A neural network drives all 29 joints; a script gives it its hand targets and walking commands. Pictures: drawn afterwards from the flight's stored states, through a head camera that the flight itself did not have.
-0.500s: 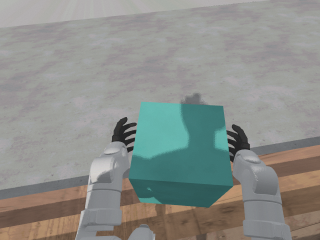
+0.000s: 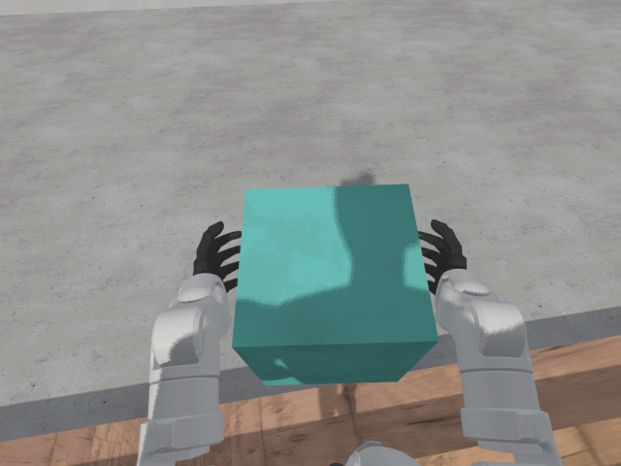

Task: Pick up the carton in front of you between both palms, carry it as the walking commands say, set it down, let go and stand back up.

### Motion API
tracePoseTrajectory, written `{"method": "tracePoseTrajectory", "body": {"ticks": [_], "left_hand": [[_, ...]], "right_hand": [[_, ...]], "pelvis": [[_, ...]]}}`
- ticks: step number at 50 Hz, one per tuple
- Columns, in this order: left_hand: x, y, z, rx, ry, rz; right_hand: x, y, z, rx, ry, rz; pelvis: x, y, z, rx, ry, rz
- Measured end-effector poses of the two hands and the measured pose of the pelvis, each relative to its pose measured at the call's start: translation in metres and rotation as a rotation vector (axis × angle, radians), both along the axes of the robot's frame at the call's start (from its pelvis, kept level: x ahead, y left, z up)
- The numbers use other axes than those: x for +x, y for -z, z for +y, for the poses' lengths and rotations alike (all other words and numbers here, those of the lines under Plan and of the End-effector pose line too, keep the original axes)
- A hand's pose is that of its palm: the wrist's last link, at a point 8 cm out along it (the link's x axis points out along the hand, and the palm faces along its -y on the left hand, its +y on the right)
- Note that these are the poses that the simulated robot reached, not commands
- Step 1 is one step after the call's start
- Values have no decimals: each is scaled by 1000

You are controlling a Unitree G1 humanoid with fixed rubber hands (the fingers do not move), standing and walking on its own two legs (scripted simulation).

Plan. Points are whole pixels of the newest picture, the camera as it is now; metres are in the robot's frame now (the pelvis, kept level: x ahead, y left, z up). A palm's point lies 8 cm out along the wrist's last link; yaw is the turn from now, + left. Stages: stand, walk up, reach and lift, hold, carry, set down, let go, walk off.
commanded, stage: carry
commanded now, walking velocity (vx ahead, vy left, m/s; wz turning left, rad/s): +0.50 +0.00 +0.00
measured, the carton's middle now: (329, 295) +0.34 +0.00 +0.02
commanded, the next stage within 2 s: none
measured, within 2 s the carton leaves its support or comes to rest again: neither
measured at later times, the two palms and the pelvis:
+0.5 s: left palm (270, 192) +0.76 +0.13 -0.17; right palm (388, 208) +0.72 -0.17 -0.17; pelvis +0.43 +0.03 -0.25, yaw -1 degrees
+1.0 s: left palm (271, 166) +1.16 +0.17 -0.39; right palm (351, 165) +1.17 -0.13 -0.39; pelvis +0.85 -0.01 -0.43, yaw -2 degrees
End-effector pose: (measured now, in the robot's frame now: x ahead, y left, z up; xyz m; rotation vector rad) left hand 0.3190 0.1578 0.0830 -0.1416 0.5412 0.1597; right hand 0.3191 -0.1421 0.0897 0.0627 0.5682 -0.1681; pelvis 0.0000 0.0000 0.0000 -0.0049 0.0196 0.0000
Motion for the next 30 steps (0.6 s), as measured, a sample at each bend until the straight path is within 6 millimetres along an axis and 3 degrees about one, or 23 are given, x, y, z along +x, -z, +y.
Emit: {"method": "tracePoseTrajectory", "body": {"ticks": [5, 13, 18, 23, 26, 30], "left_hand": [[82, 42, 14, 43, -48, -44], [204, 136, 5, 14, -10, 117], [302, 178, -4, 21, 38, 78], [411, 229, -21, 33, 141, 15], [460, 260, -30, 49, 164, 54], [510, 310, -26, 31, 140, 142]], "right_hand": [[100, 52, 15, -2, -83, -48], [204, 150, 5, 18, -18, 113], [284, 197, -3, 42, 45, 75], [368, 241, -19, 15, 131, 18], [411, 272, -27, 13, 148, 59], [471, 312, -24, 9, 125, 148]], "pelvis": [[91, 70, -7, 29, 28, -21], [209, 124, -5, -5, 37, -11], [296, 171, 8, -16, 52, 2], [395, 235, 21, 4, 13, 1], [440, 255, 28, 10, 8, 18], [496, 273, 28, 29, 5, 17]]}}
